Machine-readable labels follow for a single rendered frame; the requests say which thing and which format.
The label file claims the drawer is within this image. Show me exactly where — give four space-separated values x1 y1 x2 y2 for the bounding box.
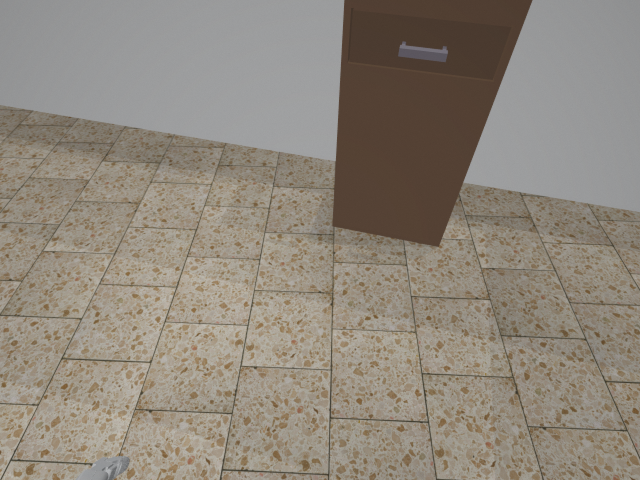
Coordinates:
349 8 512 80

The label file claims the cabinet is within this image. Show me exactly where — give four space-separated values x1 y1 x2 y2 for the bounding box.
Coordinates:
332 0 532 247

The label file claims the handle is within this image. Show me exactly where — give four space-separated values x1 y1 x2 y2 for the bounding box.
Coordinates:
398 41 448 62

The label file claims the left robot hand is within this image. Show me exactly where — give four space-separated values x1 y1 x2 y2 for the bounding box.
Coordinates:
76 456 130 480

